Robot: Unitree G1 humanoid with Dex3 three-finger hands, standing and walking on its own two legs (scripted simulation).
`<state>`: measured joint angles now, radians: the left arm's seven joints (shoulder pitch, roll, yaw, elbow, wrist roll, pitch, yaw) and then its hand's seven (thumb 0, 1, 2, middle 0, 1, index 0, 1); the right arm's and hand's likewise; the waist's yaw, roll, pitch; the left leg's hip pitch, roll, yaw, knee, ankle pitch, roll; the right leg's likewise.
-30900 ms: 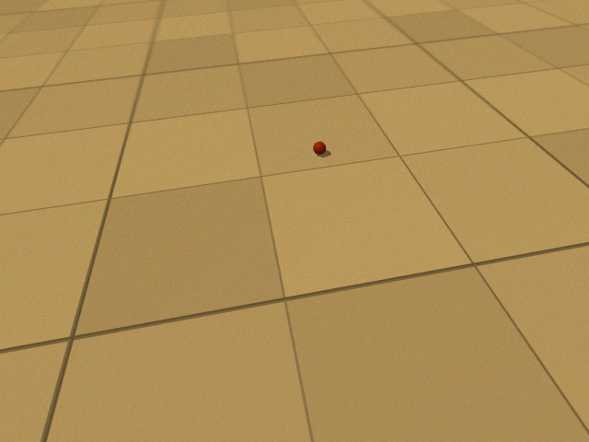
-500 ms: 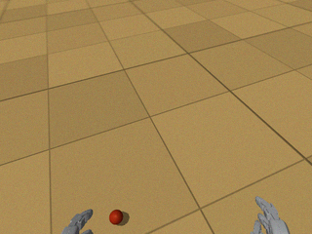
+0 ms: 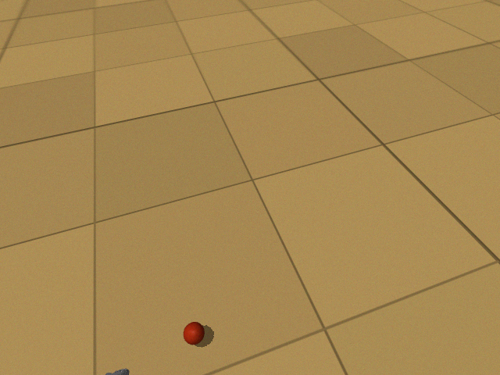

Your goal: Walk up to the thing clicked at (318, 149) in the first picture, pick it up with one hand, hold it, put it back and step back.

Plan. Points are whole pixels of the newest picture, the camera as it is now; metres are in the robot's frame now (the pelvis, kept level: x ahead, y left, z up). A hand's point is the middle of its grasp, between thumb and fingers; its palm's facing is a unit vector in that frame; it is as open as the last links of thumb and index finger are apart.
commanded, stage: stand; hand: left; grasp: from above
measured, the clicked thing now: (193, 333) +0.42 +0.28 -0.70
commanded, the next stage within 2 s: none
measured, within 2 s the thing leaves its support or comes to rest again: neither
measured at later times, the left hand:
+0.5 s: hand out of the picture +0.03 +0.25 -0.13, palm faces +0.03 -0.94 -0.33, open 7.4 cm
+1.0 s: hand out of the picture +0.05 +0.24 -0.13, palm faces +0.01 -0.95 -0.32, open 7.3 cm
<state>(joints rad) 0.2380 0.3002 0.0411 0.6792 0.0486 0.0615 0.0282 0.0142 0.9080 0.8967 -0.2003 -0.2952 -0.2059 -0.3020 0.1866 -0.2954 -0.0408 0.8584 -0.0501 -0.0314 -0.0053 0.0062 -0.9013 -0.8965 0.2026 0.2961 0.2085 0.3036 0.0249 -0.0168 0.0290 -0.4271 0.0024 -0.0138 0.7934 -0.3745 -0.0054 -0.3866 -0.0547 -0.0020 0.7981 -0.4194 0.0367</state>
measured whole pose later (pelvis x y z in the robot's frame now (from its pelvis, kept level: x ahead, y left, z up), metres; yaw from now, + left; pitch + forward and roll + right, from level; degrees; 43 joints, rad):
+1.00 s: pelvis +0.00 +0.00 +0.04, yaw +0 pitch -4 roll +0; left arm 0.15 0.30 0.03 1.14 0.02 0.00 0.01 0.01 0.91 0.90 -0.20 -0.30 -0.21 -0.30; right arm 0.15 -0.31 -0.03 1.13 -0.02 0.01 -0.01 0.00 -0.90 -0.90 0.20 0.30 0.21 0.30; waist 0.01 0.01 0.08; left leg -0.14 0.02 -0.02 0.38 -0.17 -0.02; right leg -0.09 -0.04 -0.02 0.36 -0.20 0.03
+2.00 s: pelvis +0.00 -0.01 +0.04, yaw +0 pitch -3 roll +0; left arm 0.13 0.33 0.02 1.13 0.02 -0.01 0.00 0.01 0.91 0.90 -0.20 -0.30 -0.21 -0.30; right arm 0.12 -0.34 -0.01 1.15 -0.01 0.00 0.00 0.00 -0.90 -0.90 0.20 0.30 0.21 0.30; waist 0.00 0.01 0.06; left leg -0.13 0.02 -0.02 0.34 -0.15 -0.02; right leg -0.09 -0.04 -0.02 0.34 -0.19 0.03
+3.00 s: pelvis -0.14 +0.01 +0.01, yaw -4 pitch -4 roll -2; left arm 0.15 0.34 0.07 0.92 0.02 0.04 -0.01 0.01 0.91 0.90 -0.20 -0.30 -0.21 -0.30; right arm 0.08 -0.38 -0.05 0.88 -0.01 0.05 0.00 0.00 -0.90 -0.90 0.20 0.30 0.21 0.30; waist -0.01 0.06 0.20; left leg -0.43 0.04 0.02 0.69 -0.24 0.02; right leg -0.24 0.05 0.02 0.67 -0.37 -0.01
